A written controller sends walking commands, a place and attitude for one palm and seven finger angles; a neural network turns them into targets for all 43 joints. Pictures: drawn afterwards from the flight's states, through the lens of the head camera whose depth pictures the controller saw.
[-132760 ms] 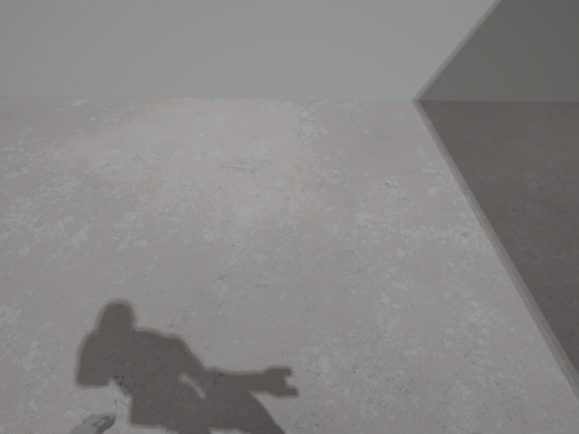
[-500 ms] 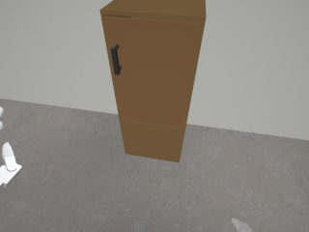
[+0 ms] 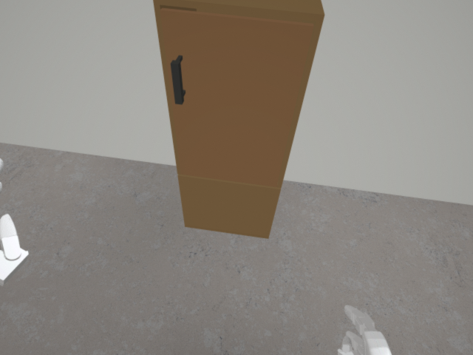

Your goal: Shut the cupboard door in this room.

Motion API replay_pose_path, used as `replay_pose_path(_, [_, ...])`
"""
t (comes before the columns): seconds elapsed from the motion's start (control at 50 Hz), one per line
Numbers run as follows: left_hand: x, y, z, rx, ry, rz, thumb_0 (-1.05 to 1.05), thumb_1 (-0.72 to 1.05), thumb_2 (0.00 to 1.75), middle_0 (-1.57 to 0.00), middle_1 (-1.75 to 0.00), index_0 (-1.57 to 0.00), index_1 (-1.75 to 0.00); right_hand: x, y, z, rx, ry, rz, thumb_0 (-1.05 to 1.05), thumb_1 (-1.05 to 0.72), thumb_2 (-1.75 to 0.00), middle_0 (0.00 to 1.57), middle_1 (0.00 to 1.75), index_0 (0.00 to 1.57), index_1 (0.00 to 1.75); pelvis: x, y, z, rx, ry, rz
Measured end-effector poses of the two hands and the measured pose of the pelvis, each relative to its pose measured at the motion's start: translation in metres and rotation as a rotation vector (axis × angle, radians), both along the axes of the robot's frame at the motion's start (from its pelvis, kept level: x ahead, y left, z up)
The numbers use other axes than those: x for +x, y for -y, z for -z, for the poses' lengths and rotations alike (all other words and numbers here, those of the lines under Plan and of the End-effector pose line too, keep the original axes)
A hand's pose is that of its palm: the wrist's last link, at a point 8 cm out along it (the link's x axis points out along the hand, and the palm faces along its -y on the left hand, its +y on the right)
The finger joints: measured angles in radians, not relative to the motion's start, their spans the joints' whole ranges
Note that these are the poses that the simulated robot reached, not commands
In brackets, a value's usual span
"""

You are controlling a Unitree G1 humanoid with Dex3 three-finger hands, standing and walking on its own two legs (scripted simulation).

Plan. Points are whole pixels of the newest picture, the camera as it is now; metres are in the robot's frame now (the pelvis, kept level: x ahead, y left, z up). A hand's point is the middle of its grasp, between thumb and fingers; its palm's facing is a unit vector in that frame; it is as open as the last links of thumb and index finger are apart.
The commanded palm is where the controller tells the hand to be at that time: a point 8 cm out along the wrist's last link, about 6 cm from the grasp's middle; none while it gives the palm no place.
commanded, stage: stop stepping back and stand still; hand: left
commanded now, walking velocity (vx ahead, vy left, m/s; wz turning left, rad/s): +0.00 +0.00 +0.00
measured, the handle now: (179, 79) +0.80 +0.20 +0.07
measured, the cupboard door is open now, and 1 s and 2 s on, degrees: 0 0 0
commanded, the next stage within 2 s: let the arm hang, fingers relaxed in 1.12 s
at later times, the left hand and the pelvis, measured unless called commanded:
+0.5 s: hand (11, 282) +0.17 +0.27 +0.15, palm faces +0.46 -0.78 -0.42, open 7.4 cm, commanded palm +0.11 +0.30 +0.18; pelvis -0.02 +0.00 +0.00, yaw +1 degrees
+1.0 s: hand (24, 261) +0.19 +0.28 +0.15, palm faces +0.43 -0.79 -0.43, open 7.4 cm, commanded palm +0.14 +0.31 +0.18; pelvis +0.00 +0.01 +0.00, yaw +0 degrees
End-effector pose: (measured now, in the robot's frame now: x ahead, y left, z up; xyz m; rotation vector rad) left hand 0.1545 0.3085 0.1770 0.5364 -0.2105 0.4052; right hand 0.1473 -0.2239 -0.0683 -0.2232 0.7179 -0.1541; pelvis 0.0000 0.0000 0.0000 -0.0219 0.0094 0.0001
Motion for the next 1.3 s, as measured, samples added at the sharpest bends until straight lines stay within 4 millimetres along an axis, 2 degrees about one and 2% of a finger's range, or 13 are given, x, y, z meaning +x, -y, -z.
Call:
replay_pose_path(0.12, [-0.015,-0.003,0.01,-0.061,-0.005,-0.035,0.01,0.89,0.89,-0.21,-0.3,-0.21,-0.3,-0.024,-0.005,0.008,-0.008,-0.047,-0.014,0.01,-0.9,-0.9,0.2,0.3,0.2,0.3,-0.012,-0.004,-0.001,-0.003,0.011,-0.013])
replay_pose_path(0.26, [-0.024,0.002,-0.001,-0.032,0.035,-0.018,0.01,0.89,0.89,-0.21,-0.3,-0.21,-0.3,-0.033,-0.005,0.006,-0.003,-0.025,-0.015,0.01,-0.9,-0.9,0.2,0.3,0.2,0.3,-0.022,-0.004,-0.002,-0.005,0.016,-0.023])
replay_pose_path(0.36, [-0.03,0.002,-0.007,-0.003,0.028,-0.027,0.01,0.89,0.89,-0.21,-0.3,-0.21,-0.3,-0.03,-0.003,0.005,0.011,0.002,-0.012,0.01,-0.9,-0.9,0.2,0.3,0.2,0.3,-0.025,-0.002,-0.003,-0.006,0.015,-0.022])
replay_pose_path(0.48, [-0.033,0.003,0.005,-0.036,-0.014,-0.055,0.01,0.89,0.89,-0.21,-0.3,-0.21,-0.3,-0.026,0.004,0.006,0.007,0.001,-0.012,0.01,-0.9,-0.9,0.2,0.3,0.2,0.3,-0.024,0.0,-0.003,-0.012,0.015,-0.015])
replay_pose_path(0.58, [-0.025,0.004,0.015,-0.077,-0.023,-0.06,0.01,0.89,0.89,-0.21,-0.3,-0.21,-0.3,-0.022,0.009,0.005,-0.016,-0.012,-0.012,0.01,-0.9,-0.9,0.2,0.3,0.2,0.3,-0.02,0.001,-0.002,-0.013,0.016,-0.017])
replay_pose_path(0.66, [-0.015,0.005,0.012,-0.074,-0.007,-0.039,0.01,0.89,0.89,-0.21,-0.3,-0.21,-0.3,-0.016,0.01,0.002,-0.028,-0.009,-0.007,0.01,-0.9,-0.9,0.2,0.3,0.2,0.3,-0.016,0.001,-0.002,-0.01,0.014,-0.016])
replay_pose_path(0.8, [-0.004,0.005,0.001,-0.025,0.006,-0.002,0.01,0.89,0.89,-0.21,-0.3,-0.21,-0.3,-0.005,0.006,-0.002,-0.02,0.009,0.001,0.01,-0.9,-0.9,0.2,0.3,0.2,0.3,-0.008,-0.001,-0.002,-0.007,0.003,-0.009])
replay_pose_path(0.9, [-0.002,0.0,0.006,-0.026,-0.028,-0.013,0.01,0.89,0.89,-0.21,-0.3,-0.21,-0.3,0.0,0.002,0.0,-0.007,0.005,0.001,0.01,-0.9,-0.9,0.2,0.3,0.2,0.3,-0.004,-0.004,-0.002,-0.006,-0.004,-0.005])
replay_pose_path(1.02, [-0.002,-0.002,0.011,-0.055,-0.039,-0.028,0.01,0.89,0.89,-0.21,-0.3,-0.21,-0.3,0.002,-0.003,0.002,-0.007,-0.008,-0.011,0.01,-0.9,-0.9,0.2,0.3,0.2,0.3,-0.003,-0.006,-0.002,-0.005,-0.003,-0.006])
replay_pose_path(1.22, [-0.005,-0.002,0.001,-0.036,0.008,-0.013,0.01,0.89,0.89,-0.21,-0.3,-0.21,-0.3,0.001,-0.006,-0.001,-0.002,0.013,-0.01,0.01,-0.9,-0.9,0.2,0.3,0.2,0.3,-0.005,-0.007,-0.003,-0.007,0.002,-0.004])
replay_pose_path(1.24, [-0.002,-0.003,0.008,-0.03,-0.015,-0.004,0.01,0.89,0.89,-0.21,-0.3,-0.2,-0.3,0.001,-0.005,0.001,0.008,0.018,-0.028,0.01,-0.9,-0.9,0.2,0.3,0.2,0.3,-0.006,-0.008,-0.002,-0.008,0.0,-0.008])
replay_pose_path(1.26, [0.002,-0.005,0.024,-0.043,-0.084,0.004,0.01,0.89,0.89,-0.21,-0.3,-0.2,-0.3,0.001,-0.004,0.006,0.016,0.007,-0.053,0.01,-0.9,-0.9,0.2,0.3,0.2,0.3,-0.009,-0.009,0.0,-0.009,-0.001,-0.014])
replay_pose_path(1.3, [0.01,-0.007,0.075,-0.117,-0.304,-0.003,0.0,0.9,0.89,-0.2,-0.3,-0.2,-0.3,-0.001,0.002,0.019,0.021,-0.038,-0.081,0.01,-0.9,-0.9,0.2,0.3,0.2,0.3,-0.014,-0.013,0.003,-0.007,0.0,-0.016])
